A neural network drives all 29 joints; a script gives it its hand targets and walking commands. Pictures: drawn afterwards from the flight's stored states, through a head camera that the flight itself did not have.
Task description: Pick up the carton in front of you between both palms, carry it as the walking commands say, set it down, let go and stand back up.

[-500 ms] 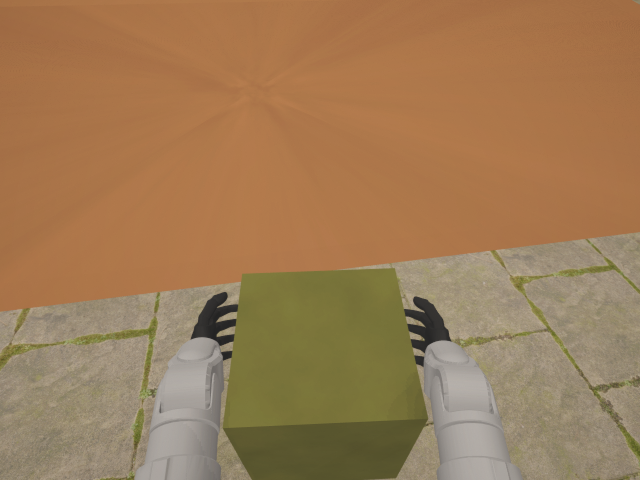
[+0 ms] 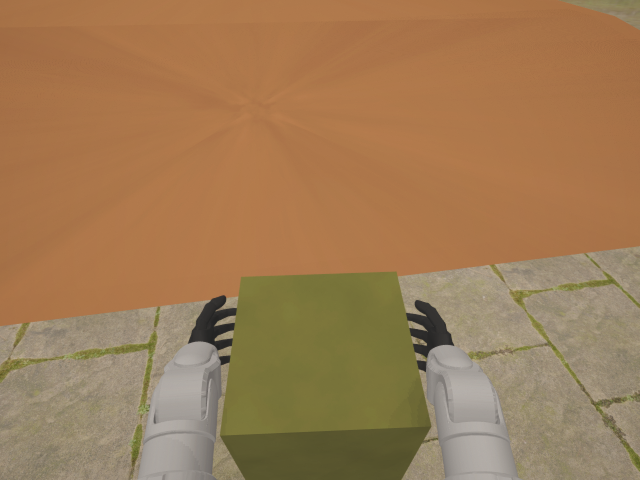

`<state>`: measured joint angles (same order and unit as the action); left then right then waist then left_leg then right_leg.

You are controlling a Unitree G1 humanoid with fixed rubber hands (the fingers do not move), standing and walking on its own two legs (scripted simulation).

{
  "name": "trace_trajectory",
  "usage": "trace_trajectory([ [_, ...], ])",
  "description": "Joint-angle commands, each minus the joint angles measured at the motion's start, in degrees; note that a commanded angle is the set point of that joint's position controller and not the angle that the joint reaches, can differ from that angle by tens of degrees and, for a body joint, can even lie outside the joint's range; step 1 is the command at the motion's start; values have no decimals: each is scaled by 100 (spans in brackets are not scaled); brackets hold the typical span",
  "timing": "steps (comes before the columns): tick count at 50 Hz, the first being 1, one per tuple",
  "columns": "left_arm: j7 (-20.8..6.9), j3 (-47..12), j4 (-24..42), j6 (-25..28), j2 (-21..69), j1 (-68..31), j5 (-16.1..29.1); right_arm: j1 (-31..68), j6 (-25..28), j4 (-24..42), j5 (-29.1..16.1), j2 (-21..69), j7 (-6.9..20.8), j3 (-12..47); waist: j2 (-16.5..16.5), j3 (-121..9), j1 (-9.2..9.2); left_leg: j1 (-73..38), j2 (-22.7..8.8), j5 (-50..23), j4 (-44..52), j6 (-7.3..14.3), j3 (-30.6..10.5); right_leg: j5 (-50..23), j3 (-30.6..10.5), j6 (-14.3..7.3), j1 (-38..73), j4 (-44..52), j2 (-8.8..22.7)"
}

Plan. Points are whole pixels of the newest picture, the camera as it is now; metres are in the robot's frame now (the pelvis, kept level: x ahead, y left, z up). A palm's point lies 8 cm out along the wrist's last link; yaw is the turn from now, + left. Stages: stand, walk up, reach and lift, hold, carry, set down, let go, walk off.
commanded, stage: hold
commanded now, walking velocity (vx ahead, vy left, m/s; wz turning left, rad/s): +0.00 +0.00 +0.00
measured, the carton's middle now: (322, 386) +0.28 +0.00 -0.03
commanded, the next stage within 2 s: carry in 0.46 s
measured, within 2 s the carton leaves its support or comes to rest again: neither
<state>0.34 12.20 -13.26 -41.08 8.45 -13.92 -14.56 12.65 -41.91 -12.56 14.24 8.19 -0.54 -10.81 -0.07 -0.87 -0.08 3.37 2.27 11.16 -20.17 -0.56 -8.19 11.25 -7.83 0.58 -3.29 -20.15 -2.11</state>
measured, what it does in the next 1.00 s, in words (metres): walks ahead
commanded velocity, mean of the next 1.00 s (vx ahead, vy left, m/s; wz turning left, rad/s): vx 0.29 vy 0.00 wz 0.00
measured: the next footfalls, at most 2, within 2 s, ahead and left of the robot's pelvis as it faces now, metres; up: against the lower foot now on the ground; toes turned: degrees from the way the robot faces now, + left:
left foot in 1.04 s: +0.26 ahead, +0.12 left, +0.00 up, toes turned +10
right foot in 1.44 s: +0.62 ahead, -0.07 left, +0.00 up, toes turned -10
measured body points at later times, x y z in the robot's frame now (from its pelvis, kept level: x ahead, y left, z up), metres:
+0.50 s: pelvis -0.01 +0.00 +0.00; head -0.06 +0.00 +0.44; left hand +0.30 +0.15 +0.04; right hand +0.29 -0.15 +0.04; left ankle +0.01 +0.13 -0.75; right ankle +0.00 -0.13 -0.75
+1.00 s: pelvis +0.15 +0.02 -0.01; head +0.15 +0.03 +0.44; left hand +0.43 +0.18 +0.07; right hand +0.44 -0.13 +0.07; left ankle +0.15 +0.11 -0.73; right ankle +0.06 -0.10 -0.75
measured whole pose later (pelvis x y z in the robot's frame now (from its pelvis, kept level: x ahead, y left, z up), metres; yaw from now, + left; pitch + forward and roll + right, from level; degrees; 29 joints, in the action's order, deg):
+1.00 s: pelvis +0.15 +0.02 -0.01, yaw +2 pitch +6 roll +1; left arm 5.5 5.4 16.5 -67.4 7.8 -9.8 -6.9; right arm 8.3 -67.6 17.2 4.8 7.8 -5.4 -8.2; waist 2.6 -8.2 0.5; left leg 24.4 -1.1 24.6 -38.4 0.3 8.0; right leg 19.7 8.4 0.8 -8.7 -23.0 3.9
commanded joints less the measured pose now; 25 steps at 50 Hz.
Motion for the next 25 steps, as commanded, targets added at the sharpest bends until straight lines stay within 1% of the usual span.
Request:
trace_trajectory([
  [1,-1352,-3149,126,-53,5298,-2483,1420,2892,69,423,-1479,5192,1358,3139,-5,-1190,10,-307,327,-1283,266,-93,350,-1222,348,80,364,245,-349],
  [3,-1355,-2943,-64,-121,5188,-2475,1300,2876,1,215,-1360,5082,1362,2924,-1,-836,8,-166,310,-867,332,-77,382,-803,368,50,216,303,-336],
  [5,-1381,-2876,-145,-135,5200,-2598,1268,2996,-10,130,-1327,5099,1385,2848,0,-734,3,-115,295,-646,348,-62,398,-582,385,32,154,323,-324],
  [12,-1438,-2920,-135,-75,5356,-3073,1319,3462,53,121,-1374,5278,1434,2905,-14,-1027,3,-148,291,-549,253,-48,413,-504,403,29,183,240,-306],
  [17,-1450,-2875,-253,-55,5355,-3172,1282,3562,71,13,-1338,5300,1434,2868,7,-1028,10,-104,289,-397,241,-34,431,-374,410,28,161,230,-297],
  [22,-1459,-2842,-310,-52,5352,-3187,1253,3563,67,-43,-1309,5318,1427,2832,20,-1043,10,-116,295,-439,241,-31,441,-427,410,34,187,239,-293],
  [23,-1460,-2866,-246,-65,5314,-3212,1301,3611,43,32,-1337,5274,1417,2862,152,-1094,2,577,-603,364,-241,50,243,419,154,-22,-452,-123,658],
  [24,-1441,-2895,-173,-75,5299,-3212,1317,3608,33,67,-1396,5272,1399,2867,178,-1229,28,613,-498,1364,-218,72,132,1560,-68,-75,-650,86,660],
  [25,-1411,-2998,-49,-100,5304,-3160,1375,3662,19,240,-1487,5279,1378,2999,240,-1127,35,834,-435,2217,-265,79,205,2668,-173,-123,-1031,261,674],
])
